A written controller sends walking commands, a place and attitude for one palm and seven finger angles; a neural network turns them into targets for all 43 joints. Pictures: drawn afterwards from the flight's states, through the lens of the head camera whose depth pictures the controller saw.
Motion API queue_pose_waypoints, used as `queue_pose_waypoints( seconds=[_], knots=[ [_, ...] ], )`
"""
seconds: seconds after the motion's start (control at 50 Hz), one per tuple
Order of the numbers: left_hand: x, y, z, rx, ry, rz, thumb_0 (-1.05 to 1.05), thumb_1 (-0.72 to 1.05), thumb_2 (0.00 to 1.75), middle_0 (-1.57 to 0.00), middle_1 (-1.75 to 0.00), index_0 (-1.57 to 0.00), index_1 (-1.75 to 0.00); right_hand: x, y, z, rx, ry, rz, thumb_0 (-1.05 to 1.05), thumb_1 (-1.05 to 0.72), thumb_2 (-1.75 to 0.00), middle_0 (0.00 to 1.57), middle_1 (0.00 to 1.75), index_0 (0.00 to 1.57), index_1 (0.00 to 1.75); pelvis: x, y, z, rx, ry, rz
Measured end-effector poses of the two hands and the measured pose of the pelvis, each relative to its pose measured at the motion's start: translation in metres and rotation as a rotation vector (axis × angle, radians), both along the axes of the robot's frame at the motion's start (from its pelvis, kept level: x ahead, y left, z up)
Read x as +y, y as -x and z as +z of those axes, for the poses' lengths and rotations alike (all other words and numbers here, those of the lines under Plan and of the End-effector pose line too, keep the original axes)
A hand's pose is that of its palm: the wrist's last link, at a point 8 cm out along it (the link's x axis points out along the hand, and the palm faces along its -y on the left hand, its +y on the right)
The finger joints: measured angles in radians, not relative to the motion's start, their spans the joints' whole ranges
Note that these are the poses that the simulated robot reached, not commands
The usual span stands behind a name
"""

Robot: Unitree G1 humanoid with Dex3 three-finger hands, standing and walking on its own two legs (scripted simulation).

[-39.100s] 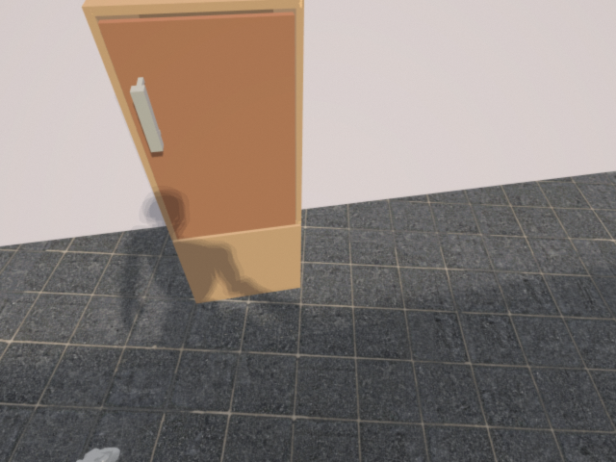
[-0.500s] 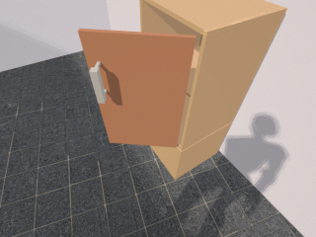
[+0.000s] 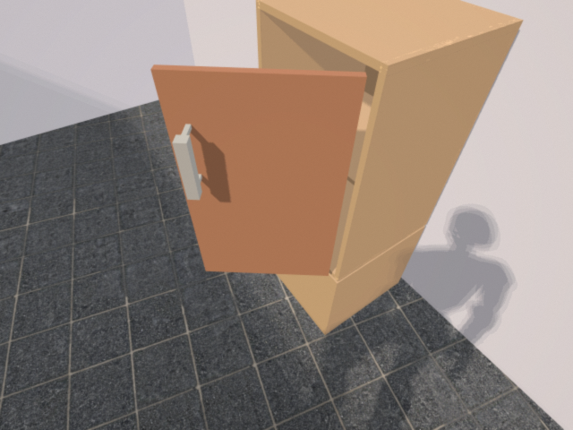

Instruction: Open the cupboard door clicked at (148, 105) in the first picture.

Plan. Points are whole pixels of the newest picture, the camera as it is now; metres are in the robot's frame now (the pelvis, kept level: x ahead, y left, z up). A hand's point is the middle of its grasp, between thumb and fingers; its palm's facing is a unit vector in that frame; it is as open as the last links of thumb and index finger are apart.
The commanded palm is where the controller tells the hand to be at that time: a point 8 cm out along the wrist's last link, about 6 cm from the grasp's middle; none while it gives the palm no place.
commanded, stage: raise the hand with hooked fingers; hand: left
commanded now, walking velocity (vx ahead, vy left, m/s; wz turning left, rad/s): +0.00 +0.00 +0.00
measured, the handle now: (191, 162) +0.57 +0.22 +0.05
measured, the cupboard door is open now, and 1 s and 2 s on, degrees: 53 53 53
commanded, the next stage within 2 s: none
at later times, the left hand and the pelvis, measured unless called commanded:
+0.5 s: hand (159, 420) +0.15 +0.18 -0.06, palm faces +0.09 -1.00 -0.01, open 8.8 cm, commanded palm +0.14 +0.24 -0.03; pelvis -0.03 -0.04 -0.08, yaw +2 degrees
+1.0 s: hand (134, 361) +0.21 +0.22 +0.00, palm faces +0.03 -1.00 -0.06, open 11.9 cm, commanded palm +0.18 +0.27 +0.02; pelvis -0.02 -0.03 -0.05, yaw +2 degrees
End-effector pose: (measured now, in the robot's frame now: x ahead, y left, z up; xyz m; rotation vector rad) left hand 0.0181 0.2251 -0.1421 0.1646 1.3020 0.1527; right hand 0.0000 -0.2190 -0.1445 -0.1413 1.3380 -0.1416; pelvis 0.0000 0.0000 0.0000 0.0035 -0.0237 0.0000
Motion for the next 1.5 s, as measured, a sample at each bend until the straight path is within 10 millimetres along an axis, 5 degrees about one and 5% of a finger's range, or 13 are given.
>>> queue_pose_waypoints(
  seconds=[0.08, 0.22, 0.28, 0.36, 0.48, 0.58, 0.72, 0.94, 1.08, 1.32, 1.5],
  knots=[
    [0.001, 0.0, 0.002, -0.013, 0.012, 0.055, 0.01, 0.92, 0.9, -0.2, -0.3, -0.2, -0.3, -0.003, -0.006, 0.004, -0.025, 0.016, -0.008, 0.02, -0.93, -0.9, 0.2, 0.29, 0.2, 0.3, 0.002, 0.0, -0.001, 0.004, 0.008, 0.002],
    [0.014, -0.12, 0.118, -0.881, -0.031, 0.078, 0.02, 0.87, 0.87, -0.2, -0.34, -0.2, -0.33, -0.028, -0.082, 0.031, -0.497, 0.089, 0.062, 0.02, -0.92, -0.9, 0.2, 0.29, 0.2, 0.3, -0.002, 0.01, -0.014, 0.063, -0.003, 0.047],
    [0.008, -0.149, 0.14, -1.178, 0.031, -0.009, 0.01, 0.82, 0.85, -0.2, -0.37, -0.2, -0.36, -0.039, -0.121, 0.04, -0.651, 0.105, 0.114, 0.02, -0.92, -0.9, 0.2, 0.29, 0.2, 0.3, -0.008, 0.018, -0.03, 0.135, -0.001, 0.037],
    [-0.004, -0.15, 0.126, -1.342, 0.125, -0.178, 0.0, 0.73, 0.82, -0.21, -0.42, -0.21, -0.42, -0.051, -0.167, 0.048, -0.816, 0.124, 0.188, 0.02, -0.91, -0.9, 0.2, 0.29, 0.2, 0.3, -0.02, 0.026, -0.06, 0.205, 0.001, 0.027],
    [0.007, -0.113, 0.087, -1.186, 0.136, -0.08, 0.01, 0.59, 0.76, -0.22, -0.5, -0.22, -0.5, -0.052, -0.206, 0.047, -0.902, 0.128, 0.232, 0.02, -0.91, -0.9, 0.2, 0.29, 0.2, 0.3, -0.034, 0.026, -0.082, 0.228, 0.019, 0.041],
    [0.015, -0.105, 0.111, -1.256, 0.033, -0.074, 0.01, 0.47, 0.71, -0.23, -0.58, -0.23, -0.58, -0.04, -0.203, 0.028, -0.834, 0.092, 0.266, 0.02, -0.91, -0.9, 0.2, 0.29, 0.2, 0.3, -0.043, 0.024, -0.083, 0.227, 0.048, 0.065],
    [0.018, -0.143, 0.129, -1.248, 0.1, -0.19, 0.01, 0.3, 0.64, -0.24, -0.68, -0.24, -0.68, -0.036, -0.161, -0.002, -0.682, 0.033, 0.205, 0.02, -0.91, -0.9, 0.21, 0.3, 0.21, 0.3, -0.047, 0.026, -0.076, 0.224, 0.052, 0.064],
    [0.042, -0.163, 0.151, -1.247, 0.086, -0.149, 0.0, 0.05, 0.53, -0.26, -0.85, -0.26, -0.84, -0.065, -0.111, 0.012, -0.588, 0.118, 0.116, 0.02, -0.91, -0.9, 0.21, 0.3, 0.21, 0.3, -0.035, 0.021, -0.056, 0.207, 0.03, 0.04],
    [0.052, -0.173, 0.153, -1.26, 0.108, -0.16, 0.0, -0.12, 0.46, -0.27, -0.95, -0.27, -0.95, -0.065, -0.12, 0.031, -0.622, 0.17, 0.135, 0.02, -0.91, -0.9, 0.2, 0.3, 0.2, 0.3, -0.024, 0.019, -0.049, 0.187, 0.035, 0.038],
    [0.08, -0.192, 0.182, -1.288, 0.093, -0.147, -0.01, -0.39, 0.35, -0.29, -1.13, -0.29, -1.13, -0.018, -0.158, 0.052, -0.733, 0.093, 0.193, 0.02, -0.91, -0.9, 0.2, 0.3, 0.2, 0.3, -0.009, 0.015, -0.039, 0.147, 0.046, 0.045],
    [0.1, -0.206, 0.198, -1.292, 0.094, -0.13, -0.01, -0.48, 0.31, -0.3, -1.19, -0.3, -1.18, -0.004, -0.159, 0.052, -0.705, 0.072, 0.212, 0.02, -0.91, -0.9, 0.21, 0.3, 0.21, 0.3, -0.005, 0.014, -0.033, 0.129, 0.047, 0.049]
  ],
)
